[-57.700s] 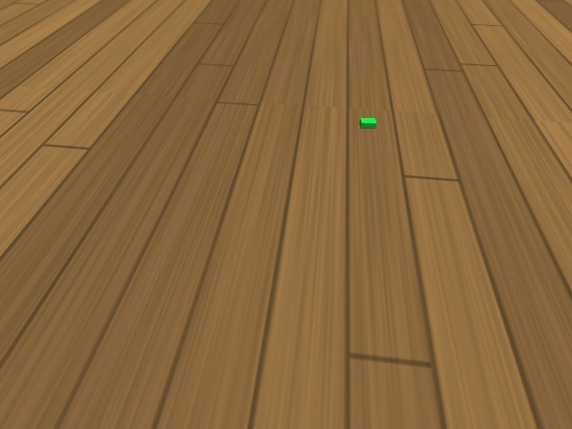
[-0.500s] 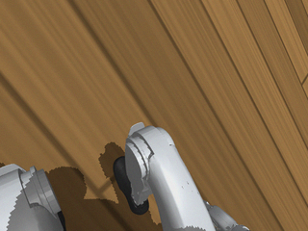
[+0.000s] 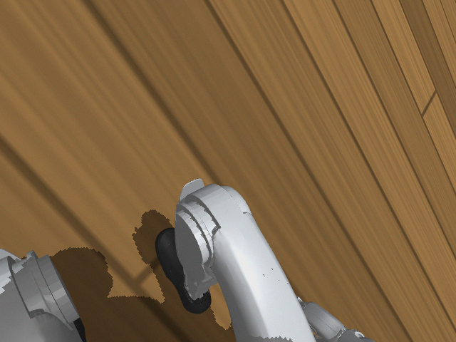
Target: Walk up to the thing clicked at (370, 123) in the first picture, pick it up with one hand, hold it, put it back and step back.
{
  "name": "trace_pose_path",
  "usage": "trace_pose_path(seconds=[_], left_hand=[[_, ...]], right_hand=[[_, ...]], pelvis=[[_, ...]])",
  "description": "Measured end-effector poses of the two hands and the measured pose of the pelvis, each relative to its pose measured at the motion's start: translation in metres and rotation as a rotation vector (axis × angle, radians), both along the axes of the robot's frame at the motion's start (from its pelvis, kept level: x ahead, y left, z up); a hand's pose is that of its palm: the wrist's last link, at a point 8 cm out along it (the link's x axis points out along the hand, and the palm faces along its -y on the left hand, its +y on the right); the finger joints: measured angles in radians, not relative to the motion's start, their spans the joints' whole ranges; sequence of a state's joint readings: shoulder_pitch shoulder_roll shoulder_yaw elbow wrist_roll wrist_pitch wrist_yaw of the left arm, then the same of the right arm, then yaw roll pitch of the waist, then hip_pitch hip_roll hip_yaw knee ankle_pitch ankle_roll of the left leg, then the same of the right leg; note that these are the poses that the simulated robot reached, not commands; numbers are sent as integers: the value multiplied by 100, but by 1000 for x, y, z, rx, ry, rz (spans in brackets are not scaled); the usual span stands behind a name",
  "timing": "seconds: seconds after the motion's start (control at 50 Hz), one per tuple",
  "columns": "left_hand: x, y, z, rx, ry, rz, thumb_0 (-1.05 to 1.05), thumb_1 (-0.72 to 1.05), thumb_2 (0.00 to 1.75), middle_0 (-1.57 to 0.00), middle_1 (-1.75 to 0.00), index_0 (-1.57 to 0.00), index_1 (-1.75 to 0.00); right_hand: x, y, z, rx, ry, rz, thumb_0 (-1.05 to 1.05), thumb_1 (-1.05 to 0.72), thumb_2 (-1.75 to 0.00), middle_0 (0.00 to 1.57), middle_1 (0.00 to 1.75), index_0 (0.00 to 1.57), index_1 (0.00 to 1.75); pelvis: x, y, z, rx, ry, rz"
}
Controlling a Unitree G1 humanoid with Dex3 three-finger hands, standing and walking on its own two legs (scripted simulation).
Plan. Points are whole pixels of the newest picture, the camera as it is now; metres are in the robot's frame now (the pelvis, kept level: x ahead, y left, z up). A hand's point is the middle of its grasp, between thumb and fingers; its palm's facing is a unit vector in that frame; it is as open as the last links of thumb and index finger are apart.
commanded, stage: rest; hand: left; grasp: from above
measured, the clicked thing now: out of the picture +0.46 +0.38 -0.29
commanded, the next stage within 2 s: open in 0.10 s
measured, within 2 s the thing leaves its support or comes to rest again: neither
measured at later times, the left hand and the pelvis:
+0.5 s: hand out of the picture +0.45 +0.38 -0.25, palm faces -0.34 -0.26 -0.90, open 10.7 cm; pelvis +0.00 +0.00 +0.01, yaw -1 degrees
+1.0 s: hand out of the picture +0.45 +0.38 -0.25, palm faces -0.34 -0.26 -0.90, open 14.3 cm; pelvis +0.00 +0.00 +0.01, yaw -1 degrees
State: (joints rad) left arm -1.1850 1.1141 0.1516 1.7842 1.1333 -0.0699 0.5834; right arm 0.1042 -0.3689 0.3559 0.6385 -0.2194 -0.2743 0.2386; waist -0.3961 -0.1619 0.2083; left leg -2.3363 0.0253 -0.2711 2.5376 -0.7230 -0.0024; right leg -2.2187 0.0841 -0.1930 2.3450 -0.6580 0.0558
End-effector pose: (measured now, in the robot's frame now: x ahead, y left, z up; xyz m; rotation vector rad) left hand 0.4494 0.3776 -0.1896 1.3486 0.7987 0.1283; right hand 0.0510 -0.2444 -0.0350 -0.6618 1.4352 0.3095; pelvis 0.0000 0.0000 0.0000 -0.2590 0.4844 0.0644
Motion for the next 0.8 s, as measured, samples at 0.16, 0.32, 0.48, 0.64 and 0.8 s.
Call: trace_pose_path(seconds=[0.16,0.32,0.48,0.64,0.8], left_hand=[[1,0,-2,2,-5,9,-1,20,27,-82,-37,-84,-36],[3,0,-2,2,1,13,-1,19,33,-78,-43,-80,-41],[3,4,0,2,-9,26,0,3,51,-58,-58,-59,-57],[4,9,3,9,2,23,0,-22,72,-38,-74,-37,-74],[3,6,0,-4,6,15,0,-43,90,-21,-89,-19,-90]], right_hand=[[-2,1,4,3,7,9,0,-89,-90,20,30,20,30],[-2,2,8,0,4,17,0,-89,-90,20,30,20,30],[-6,2,13,-9,10,10,0,-89,-90,20,30,20,30],[-12,3,15,-16,31,-4,0,-89,-90,20,30,20,30],[-17,6,17,-18,44,-12,0,-89,-90,20,30,20,30]], pelvis=[[-1,0,2,-5,-3,-2],[-2,1,4,-11,-8,-4],[-3,2,7,-17,-5,-6],[-3,3,9,-20,-2,-6],[-4,3,10,-24,-4,-6]])
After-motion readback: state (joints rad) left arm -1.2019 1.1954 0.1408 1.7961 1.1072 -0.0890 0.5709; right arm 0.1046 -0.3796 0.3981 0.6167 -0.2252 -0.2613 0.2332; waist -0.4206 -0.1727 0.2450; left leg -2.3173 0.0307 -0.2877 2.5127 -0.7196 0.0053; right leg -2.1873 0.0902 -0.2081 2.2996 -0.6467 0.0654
